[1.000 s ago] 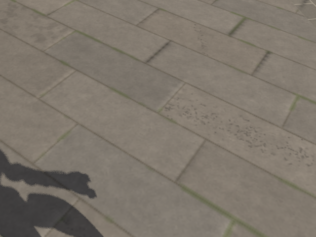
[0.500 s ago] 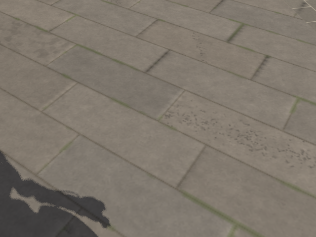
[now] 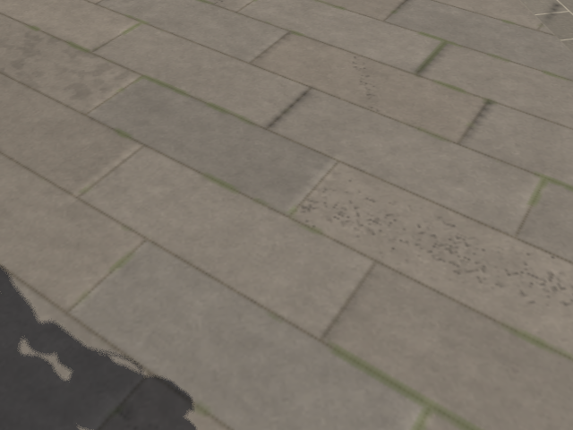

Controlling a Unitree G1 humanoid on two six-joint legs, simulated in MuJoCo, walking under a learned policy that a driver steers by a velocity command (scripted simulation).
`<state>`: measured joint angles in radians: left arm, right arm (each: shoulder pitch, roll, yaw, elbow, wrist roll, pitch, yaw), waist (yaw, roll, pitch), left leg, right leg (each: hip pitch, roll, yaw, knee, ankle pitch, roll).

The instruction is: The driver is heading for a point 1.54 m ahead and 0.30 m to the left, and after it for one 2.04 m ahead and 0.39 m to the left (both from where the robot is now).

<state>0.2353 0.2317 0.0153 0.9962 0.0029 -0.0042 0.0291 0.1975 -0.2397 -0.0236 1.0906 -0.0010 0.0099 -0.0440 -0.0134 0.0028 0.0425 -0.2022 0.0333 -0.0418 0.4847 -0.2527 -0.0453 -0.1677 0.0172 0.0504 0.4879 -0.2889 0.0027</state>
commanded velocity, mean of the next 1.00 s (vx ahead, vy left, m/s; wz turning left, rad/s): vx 0.11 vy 0.00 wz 0.00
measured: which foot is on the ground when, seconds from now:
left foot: down 0.00-0.86, up 0.88-1.00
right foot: down 0.00-0.52, up 0.54-0.80, down 0.82-1.00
